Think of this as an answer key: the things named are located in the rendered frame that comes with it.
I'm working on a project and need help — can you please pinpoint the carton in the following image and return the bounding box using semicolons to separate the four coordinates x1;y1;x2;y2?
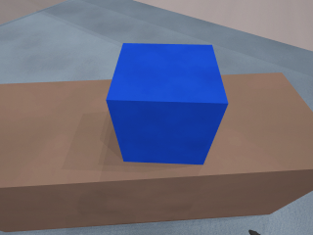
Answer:
106;43;229;165

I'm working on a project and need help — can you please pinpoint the pedestal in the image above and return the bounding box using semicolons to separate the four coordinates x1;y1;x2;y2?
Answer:
0;72;313;232

